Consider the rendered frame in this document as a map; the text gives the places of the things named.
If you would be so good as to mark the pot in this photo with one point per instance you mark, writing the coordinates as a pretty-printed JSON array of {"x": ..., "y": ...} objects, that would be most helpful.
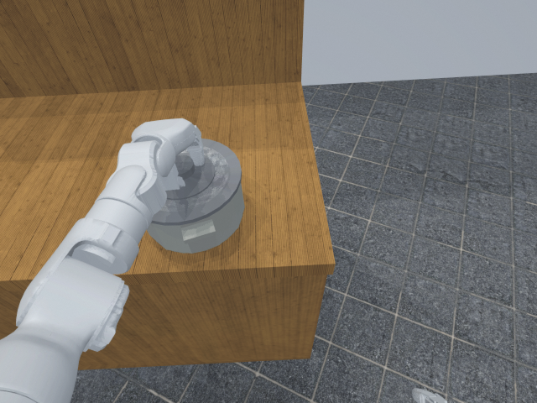
[{"x": 204, "y": 234}]

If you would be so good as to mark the left robot hand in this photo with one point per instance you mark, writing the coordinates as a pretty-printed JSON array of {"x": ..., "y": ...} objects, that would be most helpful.
[{"x": 183, "y": 135}]

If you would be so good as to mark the robot left upper arm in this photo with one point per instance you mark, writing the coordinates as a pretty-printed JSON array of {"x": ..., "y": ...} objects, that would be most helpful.
[{"x": 78, "y": 309}]

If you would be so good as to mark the left robot forearm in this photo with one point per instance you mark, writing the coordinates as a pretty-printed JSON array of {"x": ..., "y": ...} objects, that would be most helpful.
[{"x": 108, "y": 236}]

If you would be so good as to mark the knob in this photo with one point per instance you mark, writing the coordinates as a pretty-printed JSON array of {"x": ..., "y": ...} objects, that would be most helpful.
[{"x": 185, "y": 166}]

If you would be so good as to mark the table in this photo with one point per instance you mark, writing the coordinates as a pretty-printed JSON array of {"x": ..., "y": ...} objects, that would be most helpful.
[{"x": 77, "y": 77}]

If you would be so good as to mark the lid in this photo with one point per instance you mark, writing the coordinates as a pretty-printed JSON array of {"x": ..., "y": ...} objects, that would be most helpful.
[{"x": 207, "y": 191}]

